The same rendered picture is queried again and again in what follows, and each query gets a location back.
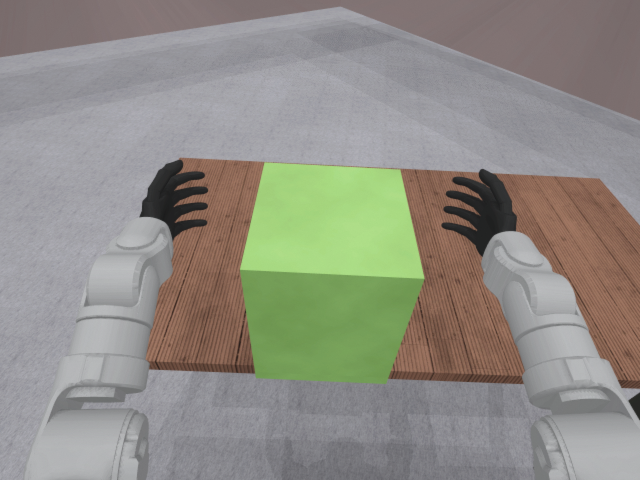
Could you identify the right robot forearm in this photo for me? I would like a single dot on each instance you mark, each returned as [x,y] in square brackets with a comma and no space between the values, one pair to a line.
[563,370]

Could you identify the left robot upper arm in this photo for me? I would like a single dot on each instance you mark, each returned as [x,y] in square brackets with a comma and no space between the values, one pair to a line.
[93,444]

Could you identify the table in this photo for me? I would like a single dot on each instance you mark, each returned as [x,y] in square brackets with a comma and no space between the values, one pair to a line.
[457,330]

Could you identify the robot left hand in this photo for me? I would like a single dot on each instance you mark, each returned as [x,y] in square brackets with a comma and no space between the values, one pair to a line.
[161,198]

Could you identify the left robot forearm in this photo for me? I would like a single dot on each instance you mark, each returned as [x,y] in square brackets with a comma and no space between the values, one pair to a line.
[107,354]

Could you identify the carton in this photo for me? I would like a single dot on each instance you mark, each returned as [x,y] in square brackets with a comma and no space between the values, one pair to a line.
[330,273]

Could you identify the robot right hand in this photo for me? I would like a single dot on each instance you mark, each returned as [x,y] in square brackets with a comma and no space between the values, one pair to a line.
[495,209]

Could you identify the right robot upper arm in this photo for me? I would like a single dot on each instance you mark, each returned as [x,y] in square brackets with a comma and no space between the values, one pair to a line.
[586,446]

